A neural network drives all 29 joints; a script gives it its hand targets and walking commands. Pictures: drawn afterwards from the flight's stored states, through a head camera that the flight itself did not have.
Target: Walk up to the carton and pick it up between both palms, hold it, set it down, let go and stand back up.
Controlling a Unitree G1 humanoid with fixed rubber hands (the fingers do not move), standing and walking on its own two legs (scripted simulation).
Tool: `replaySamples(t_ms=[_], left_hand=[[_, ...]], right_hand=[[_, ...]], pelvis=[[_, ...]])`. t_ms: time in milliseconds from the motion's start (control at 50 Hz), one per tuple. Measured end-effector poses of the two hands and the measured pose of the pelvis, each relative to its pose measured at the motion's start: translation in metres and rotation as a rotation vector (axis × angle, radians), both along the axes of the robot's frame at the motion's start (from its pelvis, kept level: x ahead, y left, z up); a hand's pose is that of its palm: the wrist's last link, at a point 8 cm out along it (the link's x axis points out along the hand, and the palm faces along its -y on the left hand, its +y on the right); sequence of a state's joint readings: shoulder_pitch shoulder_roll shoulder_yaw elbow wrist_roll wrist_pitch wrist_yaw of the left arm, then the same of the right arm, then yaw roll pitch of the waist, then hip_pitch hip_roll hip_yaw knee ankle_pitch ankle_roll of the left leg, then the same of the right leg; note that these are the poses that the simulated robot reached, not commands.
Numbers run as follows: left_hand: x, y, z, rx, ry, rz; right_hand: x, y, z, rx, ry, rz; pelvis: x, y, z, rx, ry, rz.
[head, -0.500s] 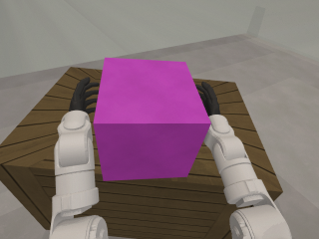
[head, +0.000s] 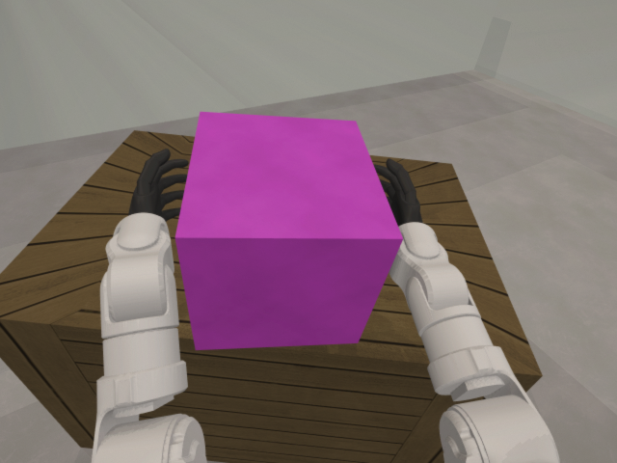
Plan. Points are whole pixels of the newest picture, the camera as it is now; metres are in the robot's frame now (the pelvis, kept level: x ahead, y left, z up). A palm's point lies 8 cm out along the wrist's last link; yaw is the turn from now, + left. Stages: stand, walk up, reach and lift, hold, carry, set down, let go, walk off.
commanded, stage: hold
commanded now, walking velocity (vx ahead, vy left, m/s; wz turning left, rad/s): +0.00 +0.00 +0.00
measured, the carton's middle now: (280, 229) +0.38 +0.01 +0.14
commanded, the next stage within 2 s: none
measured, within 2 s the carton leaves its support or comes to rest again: neither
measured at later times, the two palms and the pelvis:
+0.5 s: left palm (146, 215) +0.35 +0.17 +0.19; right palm (401, 216) +0.35 -0.14 +0.18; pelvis +0.00 +0.00 +0.00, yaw +0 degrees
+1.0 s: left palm (146, 217) +0.35 +0.17 +0.19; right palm (400, 220) +0.35 -0.14 +0.18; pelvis +0.00 +0.00 +0.00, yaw +0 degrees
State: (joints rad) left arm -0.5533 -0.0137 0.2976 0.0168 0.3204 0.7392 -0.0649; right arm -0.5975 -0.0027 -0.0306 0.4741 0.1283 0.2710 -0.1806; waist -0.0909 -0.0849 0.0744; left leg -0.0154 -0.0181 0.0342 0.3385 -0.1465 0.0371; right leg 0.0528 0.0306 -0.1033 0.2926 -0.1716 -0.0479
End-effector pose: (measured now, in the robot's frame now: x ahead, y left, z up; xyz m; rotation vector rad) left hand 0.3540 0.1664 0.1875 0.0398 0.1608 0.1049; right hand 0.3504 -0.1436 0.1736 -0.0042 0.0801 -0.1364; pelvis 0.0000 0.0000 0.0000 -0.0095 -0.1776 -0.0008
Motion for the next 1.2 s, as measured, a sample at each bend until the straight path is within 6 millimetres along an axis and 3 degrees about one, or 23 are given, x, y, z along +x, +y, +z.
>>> replaySamples(t_ms=[140, 300, 480, 1000, 1200], left_hand=[[-0.002, -0.001, 0.006, 0.01, -0.022, -0.002], [-0.001, 0.003, 0.0, 0.003, 0.014, 0.014], [-0.001, 0.004, 0.003, -0.005, -0.017, 0.004], [-0.002, 0.004, 0.001, 0.001, 0.0, 0.007], [-0.003, 0.007, 0.005, -0.007, -0.023, 0.004]], right_hand=[[-0.002, -0.001, 0.005, 0.004, -0.022, -0.001], [0.002, 0.003, -0.001, -0.009, 0.012, 0.019], [0.001, 0.004, 0.008, -0.012, -0.02, 0.011], [-0.001, 0.004, 0.002, -0.01, -0.004, 0.008], [-0.002, 0.006, 0.011, -0.014, -0.027, 0.007]], pelvis=[[-0.001, 0.002, 0.0, -0.002, -0.006, -0.008], [-0.003, 0.002, 0.0, 0.001, -0.003, -0.011], [-0.002, 0.0, 0.0, -0.001, -0.003, 0.002], [0.0, 0.003, 0.0, -0.002, -0.011, -0.007], [-0.002, 0.004, 0.0, -0.004, -0.002, -0.002]])
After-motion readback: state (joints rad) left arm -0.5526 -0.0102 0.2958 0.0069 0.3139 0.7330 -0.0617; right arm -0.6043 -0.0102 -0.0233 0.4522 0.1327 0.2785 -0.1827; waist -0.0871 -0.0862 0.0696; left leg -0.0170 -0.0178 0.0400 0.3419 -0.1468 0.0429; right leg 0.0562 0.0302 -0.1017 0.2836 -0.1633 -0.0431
